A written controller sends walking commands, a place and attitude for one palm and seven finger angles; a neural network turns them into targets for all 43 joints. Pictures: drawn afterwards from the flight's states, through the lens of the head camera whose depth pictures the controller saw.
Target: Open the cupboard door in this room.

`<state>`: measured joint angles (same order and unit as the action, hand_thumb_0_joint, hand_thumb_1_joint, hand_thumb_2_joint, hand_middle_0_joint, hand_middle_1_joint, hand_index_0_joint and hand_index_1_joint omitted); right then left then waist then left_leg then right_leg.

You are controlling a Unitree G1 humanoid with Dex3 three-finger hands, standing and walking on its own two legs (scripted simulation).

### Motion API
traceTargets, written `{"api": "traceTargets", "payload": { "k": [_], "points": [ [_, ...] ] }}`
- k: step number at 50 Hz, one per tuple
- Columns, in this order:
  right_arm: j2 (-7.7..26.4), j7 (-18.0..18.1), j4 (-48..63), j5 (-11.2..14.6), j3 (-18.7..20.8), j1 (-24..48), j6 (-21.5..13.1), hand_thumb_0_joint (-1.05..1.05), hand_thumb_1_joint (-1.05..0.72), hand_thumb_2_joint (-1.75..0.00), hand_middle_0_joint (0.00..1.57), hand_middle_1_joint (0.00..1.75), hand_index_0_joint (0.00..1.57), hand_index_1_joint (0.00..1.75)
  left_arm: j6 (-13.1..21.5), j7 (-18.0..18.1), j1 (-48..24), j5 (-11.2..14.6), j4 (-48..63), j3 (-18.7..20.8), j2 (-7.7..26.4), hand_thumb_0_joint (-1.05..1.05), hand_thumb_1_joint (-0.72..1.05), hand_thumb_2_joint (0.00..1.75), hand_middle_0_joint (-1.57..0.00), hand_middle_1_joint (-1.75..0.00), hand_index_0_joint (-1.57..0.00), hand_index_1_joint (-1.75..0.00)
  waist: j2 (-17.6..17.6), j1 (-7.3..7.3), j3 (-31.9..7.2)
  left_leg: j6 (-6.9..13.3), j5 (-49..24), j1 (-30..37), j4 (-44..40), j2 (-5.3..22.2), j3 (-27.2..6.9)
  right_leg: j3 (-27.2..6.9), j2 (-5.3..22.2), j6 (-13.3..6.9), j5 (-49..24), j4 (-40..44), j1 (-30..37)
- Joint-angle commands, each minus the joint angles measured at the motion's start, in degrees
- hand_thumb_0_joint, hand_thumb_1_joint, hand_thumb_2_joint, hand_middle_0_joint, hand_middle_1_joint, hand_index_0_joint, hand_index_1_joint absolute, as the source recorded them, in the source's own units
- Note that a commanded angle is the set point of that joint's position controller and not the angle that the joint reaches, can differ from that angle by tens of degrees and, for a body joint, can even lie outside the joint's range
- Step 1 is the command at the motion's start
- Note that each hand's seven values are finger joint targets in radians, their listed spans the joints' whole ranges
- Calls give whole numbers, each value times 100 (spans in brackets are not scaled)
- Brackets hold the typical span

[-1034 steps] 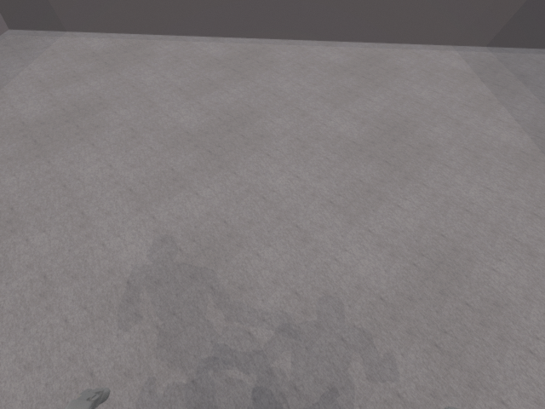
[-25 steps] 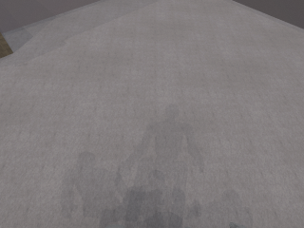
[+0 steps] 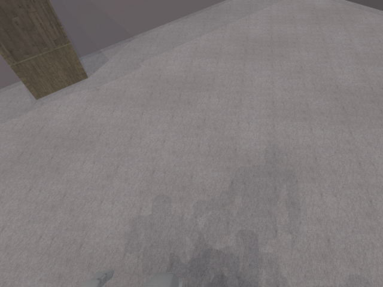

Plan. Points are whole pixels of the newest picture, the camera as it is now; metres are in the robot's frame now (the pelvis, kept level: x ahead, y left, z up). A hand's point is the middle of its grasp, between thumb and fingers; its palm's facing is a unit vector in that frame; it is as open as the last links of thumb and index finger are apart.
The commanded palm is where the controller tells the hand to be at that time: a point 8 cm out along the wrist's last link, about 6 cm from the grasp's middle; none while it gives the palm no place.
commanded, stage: turn or walk to find it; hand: left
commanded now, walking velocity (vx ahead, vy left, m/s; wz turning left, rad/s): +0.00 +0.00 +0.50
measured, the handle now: out of the picture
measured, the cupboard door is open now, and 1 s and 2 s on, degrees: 0 0 0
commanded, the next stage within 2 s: none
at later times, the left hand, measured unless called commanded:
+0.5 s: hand out of the picture -0.02 +0.27 -0.17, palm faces +0.30 -0.93 -0.21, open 7.4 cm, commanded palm none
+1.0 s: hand (103, 264) +0.19 +0.25 -0.15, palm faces +0.46 -0.86 -0.22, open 7.4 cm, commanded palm none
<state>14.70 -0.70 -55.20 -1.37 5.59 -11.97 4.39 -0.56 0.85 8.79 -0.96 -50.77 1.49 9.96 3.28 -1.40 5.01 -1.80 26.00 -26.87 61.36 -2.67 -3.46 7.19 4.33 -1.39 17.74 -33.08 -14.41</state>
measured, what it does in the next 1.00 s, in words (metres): walks ahead, turning left: left foot, then right foot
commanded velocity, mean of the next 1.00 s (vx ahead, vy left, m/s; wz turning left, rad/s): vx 0.27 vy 0.00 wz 0.43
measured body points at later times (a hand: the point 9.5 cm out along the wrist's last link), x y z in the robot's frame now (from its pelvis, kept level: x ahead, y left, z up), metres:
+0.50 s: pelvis +0.01 +0.05 +0.00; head +0.02 +0.08 +0.45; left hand -0.04 +0.31 -0.16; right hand +0.15 -0.18 -0.12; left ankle -0.04 +0.14 -0.73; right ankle +0.03 -0.10 -0.66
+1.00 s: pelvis +0.19 +0.04 +0.00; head +0.23 +0.03 +0.45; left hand +0.17 +0.29 -0.13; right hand +0.30 -0.19 -0.16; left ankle +0.08 +0.15 -0.63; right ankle +0.25 -0.04 -0.73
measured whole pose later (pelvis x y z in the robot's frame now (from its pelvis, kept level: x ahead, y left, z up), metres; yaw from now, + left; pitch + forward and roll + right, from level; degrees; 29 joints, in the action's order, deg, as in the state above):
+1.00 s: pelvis +0.19 +0.04 +0.00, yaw +28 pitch -1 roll +1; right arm 13.5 -1.2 -60.5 -1.5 4.8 -17.9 0.1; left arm 4.5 -0.7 10.6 -1.4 -54.7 1.6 8.7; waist 2.5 -1.2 3.9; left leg 1.0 17.7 -26.6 70.8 2.2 0.0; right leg 11.4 5.6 -0.9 16.1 -31.5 -14.2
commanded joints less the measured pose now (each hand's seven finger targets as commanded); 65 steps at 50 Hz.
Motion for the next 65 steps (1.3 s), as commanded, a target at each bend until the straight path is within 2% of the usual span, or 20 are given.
{"api": "traceTargets", "payload": {
  "k": [1, 11, 16, 17, 18, 19, 20, 25, 36, 38, 40, 41, 42, 43, 45, 47, 50, 61, 63, 65],
  "points": [
    [368, -66, 313, 15, 79, -103, -94, 0, -90, -90, 20, 30, 20, 30, 123, 103, -43, -6, 405, 285, 1037, 0, 90, 90, -20, -30, -20, -30, -1314, 21, -305, -134, -531, -503, 1105, 368, 25, -775, 1388, -352, -1225, 1581, 291],
    [153, -50, 480, 85, -102, 618, -183, 0, -90, -90, 20, 30, 20, 30, 85, 93, 772, -88, 26, 416, 1383, 0, 90, 90, -20, -30, -20, -30, -1495, 448, -546, -190, 122, 107, -1336, 498, 661, -316, 1786, -637, -2740, 1047, 1074],
    [334, -80, 381, 31, -98, -70, -361, 0, -90, -90, 20, 30, 20, 30, 66, -6, 589, -25, -76, 475, 1438, 0, 90, 90, -20, -30, -20, -30, -892, 41, -993, 22, -783, 1972, -3518, 466, 936, 144, 1617, -73, -13, 355, 173],
    [825, -53, 301, 4, 34, -476, -407, 0, -90, -90, 20, 30, 20, 30, 28, -50, 525, 11, 24, 438, 1184, 0, 90, 90, -20, -30, -20, -30, 361, -234, -998, 389, -147, 2809, -4182, 1173, -380, 471, 1071, 281, 1044, -777, -1110],
    [1416, -20, 221, -45, 172, -917, -435, 0, -90, -90, 20, 30, 20, 30, 17, -119, 144, 7, 339, 319, 775, 0, 90, 90, -20, -30, -20, -30, 1894, -499, -651, 997, 11, 3140, -4812, 2475, -2392, 602, 257, 611, 2119, -2262, -2650],
    [1473, 10, 48, -23, 170, -1178, -425, 0, -90, -90, 20, 30, 20, 30, 24, -137, -378, -50, 484, 277, 851, 0, 90, 90, -20, -30, -20, -30, 1219, -622, -359, 1357, 92, 2882, -4982, 2799, -2554, -83, 387, 479, 1871, -2788, -2983],
    [1235, 52, 38, -17, 90, -1042, -451, 0, -90, -90, 20, 30, 20, 30, 27, -138, -515, -69, 408, 306, 849, 0, 90, 90, -20, -30, -20, -30, 1209, -507, -206, 1280, 410, 2500, -5123, 2461, -2345, -356, 507, 452, 1399, -2998, -2946],
    [755, 104, 299, 29, -91, -318, -680, 0, -90, -90, 20, 30, 20, 30, 101, -297, 96, -61, -22, 315, 881, 0, 90, 90, -20, -30, -20, -30, 411, 44, -78, 1005, -659, 1952, -5043, 1520, -1085, -430, 349, 575, -133, -3151, -2359],
    [670, 110, -70, 1, -3, -1086, -772, 0, -90, -90, 20, 30, 20, 30, 240, -306, -946, -3, 464, 214, 711, 0, 90, 90, -20, -30, -20, -30, 554, -252, -40, 1265, -2367, 2557, -4685, 1527, -1126, -256, 243, 767, -119, -1040, -2232],
    [679, 131, -77, -13, 0, -978, -767, 0, -90, -90, 20, 30, 20, 30, 301, -307, -758, 8, 427, 222, 669, 0, 90, 90, -20, -30, -20, -30, 568, -136, -182, 1154, -2868, 2263, -4320, 1485, -1076, -146, 90, 664, -132, -285, -1399],
    [686, 134, -100, 16, 8, -807, -759, 0, -90, -90, 20, 30, 20, 30, 381, -292, 425, -8, 7, 289, 839, 0, 90, 90, -20, -30, -20, -30, 124, 418, -673, 827, -2963, 1583, -3155, 1090, -747, -2, -118, 571, -830, 522, 553],
    [502, 89, -66, 65, -12, -796, -796, 0, -90, -90, 20, 30, 20, 30, 463, -233, 1369, -45, -282, 393, 1279, 0, 90, 90, -20, -30, -20, -30, -681, 825, -1195, 576, -2277, 563, -1929, 721, -433, -682, 525, 352, -707, 751, 2179],
    [30, 59, 98, 96, -120, -911, -821, 0, -90, -90, 20, 30, 20, 30, 483, -142, 2164, -103, -485, 551, 1946, 0, 90, 90, -20, -30, -20, -30, -2461, 1045, -1761, 308, 514, -739, -144, -58, 115, -2724, 2283, -53, -421, 1266, 3213],
    [185, 68, 249, 89, -100, -689, -790, 0, -90, -90, 20, 30, 20, 30, 447, -91, 2121, -11, -480, 531, 1944, 0, 90, 90, -20, -30, -20, -30, -2126, 954, -1562, 367, 816, -1087, 831, 153, -80, -3554, 2663, -353, -94, 1763, 2779],
    [142, -18, 128, 43, -51, -430, -752, 0, -90, -90, 20, 30, 20, 30, 494, -84, 1150, -26, -315, 450, 1472, 0, 90, 90, -20, -30, -20, -30, -1481, 634, -622, 399, -294, -1250, 1543, 631, -117, -3078, 2321, -318, 1426, 2122, 1417],
    [29, -90, 3, 0, -66, -374, -645, 0, -90, -90, 20, 30, 20, 30, 527, -60, 640, -30, -254, 296, 936, 0, 90, 90, -20, -30, -20, -30, -1028, 297, -122, 314, -1019, -916, 1365, 894, -45, -1731, 1909, -117, 752, 2170, 480],
    [-175, -116, -123, -9, -114, -543, -520, 0, -90, -90, 20, 30, 20, 30, 596, -54, 895, -59, -448, 207, 641, 0, 90, 90, -20, -30, -20, -30, -1191, 158, -178, 179, -1400, -868, 1008, 846, 160, -625, 1520, -54, -712, 2076, 503],
    [-352, -228, 283, 1, -286, 1036, -600, 0, -90, -90, 20, 30, 20, 30, 593, 26, 1787, -67, -1103, 124, 760, 0, 90, 90, -20, -30, -20, -30, -931, 441, 285, 223, -1625, -512, -2155, 810, 987, 194, 1506, -370, -2707, 1939, 1380],
    [-241, -193, 243, -3, -264, 815, -642, 0, -90, -90, 20, 30, 20, 30, 554, 16, 1769, -53, -1139, 148, 894, 0, 90, 90, -20, -30, -20, -30, -988, 315, 82, 359, -1372, 91, -2429, 629, 1131, 283, 1579, -389, -3268, 1523, 1449],
    [47, -119, -81, -50, -160, -297, -708, 0, -90, -90, 20, 30, 20, 30, 530, 4, 1542, -6, -1142, 166, 1014, 0, 90, 90, -20, -30, -20, -30, -797, -271, -555, 477, -1620, 1774, -3019, 299, 1316, 710, 1328, -190, -3813, -22, 1028]
  ]
}}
